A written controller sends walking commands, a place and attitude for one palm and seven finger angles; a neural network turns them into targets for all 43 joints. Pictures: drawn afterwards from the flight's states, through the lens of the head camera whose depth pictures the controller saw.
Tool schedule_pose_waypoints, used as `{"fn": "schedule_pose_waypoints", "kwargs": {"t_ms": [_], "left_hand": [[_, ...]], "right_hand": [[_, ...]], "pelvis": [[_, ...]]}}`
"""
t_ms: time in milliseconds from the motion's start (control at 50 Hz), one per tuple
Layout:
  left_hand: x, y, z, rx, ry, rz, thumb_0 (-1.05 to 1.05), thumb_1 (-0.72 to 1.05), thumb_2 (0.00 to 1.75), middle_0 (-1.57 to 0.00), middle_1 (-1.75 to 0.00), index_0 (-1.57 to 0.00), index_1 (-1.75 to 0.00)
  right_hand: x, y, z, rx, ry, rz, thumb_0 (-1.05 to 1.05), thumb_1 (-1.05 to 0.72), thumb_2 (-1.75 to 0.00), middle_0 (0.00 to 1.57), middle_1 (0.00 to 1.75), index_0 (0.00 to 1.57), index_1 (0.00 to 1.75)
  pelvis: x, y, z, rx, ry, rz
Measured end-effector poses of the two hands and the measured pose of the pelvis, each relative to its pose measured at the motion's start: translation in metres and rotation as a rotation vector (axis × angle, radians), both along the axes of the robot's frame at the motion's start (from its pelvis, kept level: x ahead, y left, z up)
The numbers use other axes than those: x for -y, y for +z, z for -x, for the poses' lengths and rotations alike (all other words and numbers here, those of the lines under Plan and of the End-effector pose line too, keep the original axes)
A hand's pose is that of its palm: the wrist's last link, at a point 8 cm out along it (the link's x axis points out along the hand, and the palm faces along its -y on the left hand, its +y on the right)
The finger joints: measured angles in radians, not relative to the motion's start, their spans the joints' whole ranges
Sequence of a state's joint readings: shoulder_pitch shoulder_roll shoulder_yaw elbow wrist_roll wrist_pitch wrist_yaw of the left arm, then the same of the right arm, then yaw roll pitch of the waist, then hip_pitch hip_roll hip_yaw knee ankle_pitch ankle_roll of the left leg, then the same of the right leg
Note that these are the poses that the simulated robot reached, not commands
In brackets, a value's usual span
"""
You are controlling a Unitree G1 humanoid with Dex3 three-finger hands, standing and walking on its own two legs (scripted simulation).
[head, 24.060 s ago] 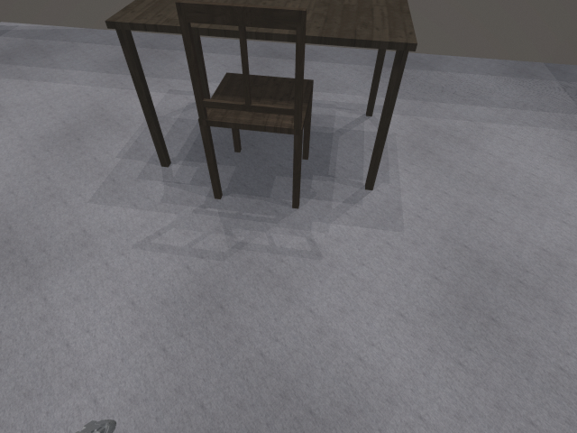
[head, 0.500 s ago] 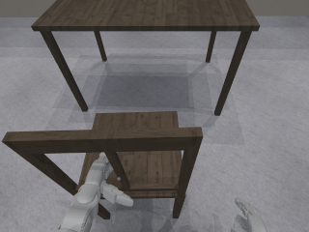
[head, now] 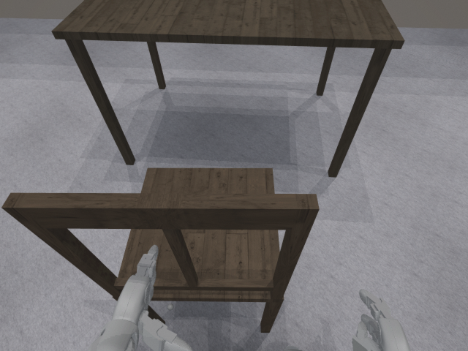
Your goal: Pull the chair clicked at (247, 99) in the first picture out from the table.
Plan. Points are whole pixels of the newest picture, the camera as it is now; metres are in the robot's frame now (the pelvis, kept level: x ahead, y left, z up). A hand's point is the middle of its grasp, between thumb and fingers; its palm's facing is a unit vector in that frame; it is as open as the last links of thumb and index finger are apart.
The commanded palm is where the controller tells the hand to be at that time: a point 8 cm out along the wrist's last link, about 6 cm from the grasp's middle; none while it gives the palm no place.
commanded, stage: draw the fingers out of the gap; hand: left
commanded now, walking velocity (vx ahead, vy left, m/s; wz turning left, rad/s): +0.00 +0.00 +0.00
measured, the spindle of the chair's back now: (183, 258) +0.30 +0.11 -0.04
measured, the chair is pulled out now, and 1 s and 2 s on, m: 0.59 0.59 0.59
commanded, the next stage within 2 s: draw the hand back to the body in 0.44 s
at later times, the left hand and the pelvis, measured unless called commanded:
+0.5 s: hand out of the picture +0.14 +0.12 -0.02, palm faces -0.09 -0.99 -0.13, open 17.5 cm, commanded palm +0.12 +0.16 +0.00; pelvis +0.00 +0.01 -0.01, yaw +0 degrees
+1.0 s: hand (122, 331) +0.16 +0.15 +0.06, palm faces -0.04 -1.00 -0.09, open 17.5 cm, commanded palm +0.12 +0.22 +0.08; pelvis -0.01 +0.01 -0.03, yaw +0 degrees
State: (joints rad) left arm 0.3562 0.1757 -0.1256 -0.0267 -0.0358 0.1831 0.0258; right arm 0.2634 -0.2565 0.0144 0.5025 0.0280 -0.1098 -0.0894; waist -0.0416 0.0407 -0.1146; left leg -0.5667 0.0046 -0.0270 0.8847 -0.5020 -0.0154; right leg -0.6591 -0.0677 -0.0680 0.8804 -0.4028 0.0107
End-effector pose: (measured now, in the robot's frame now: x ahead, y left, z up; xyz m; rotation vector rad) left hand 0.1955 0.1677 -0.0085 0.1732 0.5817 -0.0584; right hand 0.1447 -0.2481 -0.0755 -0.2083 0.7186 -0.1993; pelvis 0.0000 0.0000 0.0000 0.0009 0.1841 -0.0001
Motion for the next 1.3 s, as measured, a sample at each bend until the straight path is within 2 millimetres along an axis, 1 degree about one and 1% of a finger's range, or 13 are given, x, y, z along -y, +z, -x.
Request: {"fn": "schedule_pose_waypoints", "kwargs": {"t_ms": [300, 420, 580, 600, 660, 700, 780, 840, 900, 960, 1080, 1180, 1300], "left_hand": [[-0.001, 0.003, 0.037, -0.017, 0.005, 0.009, -0.02, -0.54, 0.2, -0.01, 0.0, -0.01, 0.0], [-0.004, 0.005, 0.053, -0.021, 0.019, 0.013, -0.02, -0.54, 0.2, -0.01, 0.0, -0.01, 0.0], [-0.001, 0.008, 0.075, -0.032, 0.015, 0.022, -0.02, -0.54, 0.2, -0.01, 0.0, -0.01, 0.0], [-0.001, 0.009, 0.077, -0.02, 0.034, 0.054, -0.02, -0.54, 0.2, -0.01, 0.0, -0.01, 0.0], [-0.003, 0.019, 0.075, 0.1, 0.085, 0.149, -0.02, -0.54, 0.2, -0.01, 0.0, -0.01, 0.0], [-0.009, 0.029, 0.07, 0.211, 0.104, 0.17, -0.02, -0.54, 0.2, -0.01, 0.0, -0.01, 0.0], [-0.022, 0.05, 0.06, 0.44, 0.087, 0.154, -0.02, -0.54, 0.2, -0.01, 0.0, -0.01, 0.0], [-0.025, 0.059, 0.056, 0.531, 0.028, 0.136, -0.02, -0.55, 0.2, -0.01, 0.0, 0.0, 0.0], [-0.027, 0.062, 0.055, 0.497, -0.011, 0.126, -0.02, -0.55, 0.2, 0.0, 0.0, 0.0, 0.0], [-0.033, 0.069, 0.057, 0.448, -0.007, 0.11, -0.02, -0.55, 0.2, -0.01, 0.0, 0.0, 0.0], [-0.051, 0.098, 0.057, 0.498, 0.042, 0.066, -0.02, -0.52, 0.21, -0.01, -0.01, -0.01, -0.01], [-0.07, 0.115, 0.059, 0.427, 0.139, -0.171, -0.02, -0.41, 0.26, -0.03, -0.03, -0.03, -0.03], [-0.084, 0.133, 0.062, 0.406, 0.246, -0.281, -0.01, -0.23, 0.35, -0.05, -0.07, -0.05, -0.07]], "right_hand": [[-0.021, 0.003, -0.019, 0.076, 0.022, -0.014, 0.01, -0.91, -0.9, 0.2, 0.3, 0.21, 0.3], [-0.025, 0.004, -0.023, 0.093, 0.017, -0.014, 0.02, -0.91, -0.9, 0.2, 0.3, 0.21, 0.3], [-0.028, 0.005, -0.028, 0.12, 0.008, -0.012, 0.02, -0.91, -0.9, 0.2, 0.3, 0.21, 0.3], [-0.028, 0.005, -0.028, 0.126, 0.009, -0.012, 0.02, -0.91, -0.9, 0.2, 0.3, 0.21, 0.3], [-0.029, 0.002, -0.029, 0.139, 0.02, -0.006, 0.02, -0.91, -0.9, 0.2, 0.3, 0.21, 0.3], [-0.03, -0.003, -0.029, 0.137, 0.031, -0.007, 0.01, -0.91, -0.9, 0.2, 0.3, 0.21, 0.3], [-0.032, -0.016, -0.029, 0.119, 0.047, -0.028, 0.01, -0.91, -0.9, 0.2, 0.3, 0.2, 0.3], [-0.033, -0.026, -0.028, 0.099, 0.045, -0.058, 0.02, -0.91, -0.9, 0.2, 0.3, 0.21, 0.3], [-0.036, -0.03, -0.026, 0.083, 0.024, -0.087, 0.02, -0.91, -0.9, 0.2, 0.3, 0.21, 0.3], [-0.038, -0.027, -0.023, 0.079, 0.0, -0.102, 0.02, -0.91, -0.9, 0.2, 0.3, 0.2, 0.3], [-0.035, -0.014, -0.019, 0.087, -0.012, -0.095, 0.02, -0.91, -0.9, 0.2, 0.3, 0.2, 0.3], [-0.03, 0.001, -0.019, 0.067, -0.01, -0.058, 0.02, -0.91, -0.9, 0.2, 0.3, 0.2, 0.3], [-0.027, 0.016, -0.026, 0.07, 0.016, -0.036, 0.02, -0.91, -0.9, 0.2, 0.3, 0.2, 0.3]], "pelvis": [[-0.007, -0.009, 0.0, -0.01, 0.007, 0.008], [-0.01, -0.012, -0.001, -0.017, 0.007, 0.012], [-0.013, -0.017, -0.001, -0.026, 0.006, 0.015], [-0.014, -0.018, -0.001, -0.029, 0.006, 0.015], [-0.013, -0.023, 0.001, -0.039, 0.009, 0.018], [-0.013, -0.027, 0.004, -0.045, 0.011, 0.02], [-0.011, -0.035, 0.009, -0.059, 0.011, 0.023], [-0.011, -0.041, 0.013, -0.061, 0.005, 0.024], [-0.011, -0.039, 0.014, -0.048, 0.001, 0.023], [-0.011, -0.033, 0.012, -0.034, -0.001, 0.022], [-0.009, -0.018, 0.007, -0.007, 0.007, 0.024], [-0.007, -0.002, 0.001, 0.052, 0.006, 0.024], [-0.006, 0.015, -0.007, 0.125, 0.012, 0.019]]}}
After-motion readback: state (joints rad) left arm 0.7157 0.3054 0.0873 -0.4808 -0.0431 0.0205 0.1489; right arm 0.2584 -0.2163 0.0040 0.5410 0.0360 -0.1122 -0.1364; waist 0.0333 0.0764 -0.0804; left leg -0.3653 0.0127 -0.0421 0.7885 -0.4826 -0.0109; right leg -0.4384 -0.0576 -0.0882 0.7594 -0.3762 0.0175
